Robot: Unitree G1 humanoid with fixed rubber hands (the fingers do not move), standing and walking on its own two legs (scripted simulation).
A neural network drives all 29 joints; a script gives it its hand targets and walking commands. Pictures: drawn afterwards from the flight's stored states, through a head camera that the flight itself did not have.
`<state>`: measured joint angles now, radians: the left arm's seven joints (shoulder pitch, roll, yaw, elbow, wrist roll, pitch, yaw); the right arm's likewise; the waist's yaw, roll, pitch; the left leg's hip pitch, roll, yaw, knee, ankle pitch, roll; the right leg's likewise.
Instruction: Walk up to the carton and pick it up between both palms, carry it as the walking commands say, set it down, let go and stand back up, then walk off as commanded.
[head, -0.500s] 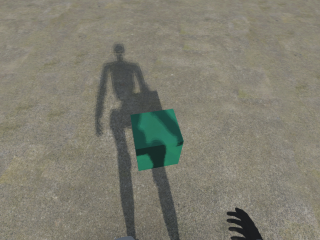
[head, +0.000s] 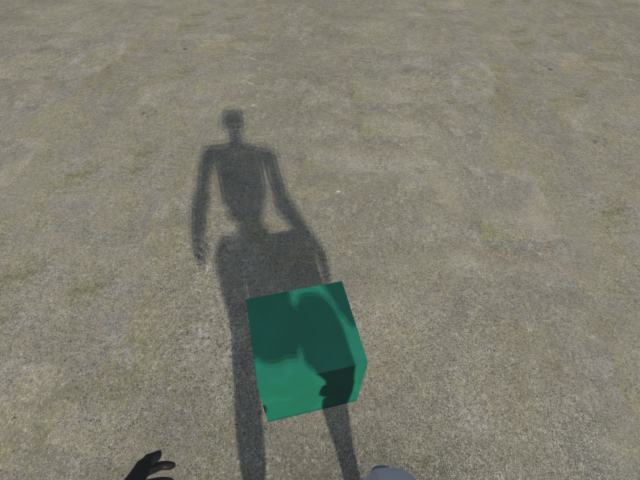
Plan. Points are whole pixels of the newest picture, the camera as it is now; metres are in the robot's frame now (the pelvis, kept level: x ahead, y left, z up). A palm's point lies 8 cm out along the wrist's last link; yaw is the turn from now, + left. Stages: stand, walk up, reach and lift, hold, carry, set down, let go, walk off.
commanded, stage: walk up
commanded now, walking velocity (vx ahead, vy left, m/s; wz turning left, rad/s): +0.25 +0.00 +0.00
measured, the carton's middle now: (304, 353) +0.52 +0.05 -0.59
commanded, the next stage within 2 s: none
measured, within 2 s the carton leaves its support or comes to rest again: neither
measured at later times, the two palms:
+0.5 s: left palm (138, 428) +0.20 +0.26 -0.11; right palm (499, 463) +0.17 -0.23 -0.11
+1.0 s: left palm (147, 393) +0.25 +0.26 -0.11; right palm (487, 401) +0.25 -0.23 -0.10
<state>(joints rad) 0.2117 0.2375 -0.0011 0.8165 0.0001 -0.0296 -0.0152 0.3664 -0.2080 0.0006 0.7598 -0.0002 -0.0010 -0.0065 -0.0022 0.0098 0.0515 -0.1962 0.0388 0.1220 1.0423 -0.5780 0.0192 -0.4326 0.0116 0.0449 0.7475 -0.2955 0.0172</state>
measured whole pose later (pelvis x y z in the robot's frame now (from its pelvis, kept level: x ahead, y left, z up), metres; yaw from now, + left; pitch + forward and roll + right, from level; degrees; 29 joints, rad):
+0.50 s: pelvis +0.12 +0.01 +0.01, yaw -1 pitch +0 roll -1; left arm 0.25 0.24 0.00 0.82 0.00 0.01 0.00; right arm 0.33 -0.21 0.00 0.76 0.00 0.03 -0.02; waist 0.00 0.03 0.05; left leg -0.19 0.04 0.13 0.88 -0.59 0.02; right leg -0.35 0.01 0.04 0.69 -0.33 0.02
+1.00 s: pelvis +0.17 +0.01 +0.01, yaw -1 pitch +1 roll -1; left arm 0.25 0.23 0.00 0.82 0.00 0.02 0.03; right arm 0.27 -0.21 0.00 0.76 0.00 0.03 -0.03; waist 0.00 0.02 0.03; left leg -0.14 0.03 0.13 0.59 -0.48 0.03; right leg -0.29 0.01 0.03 0.64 -0.36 0.01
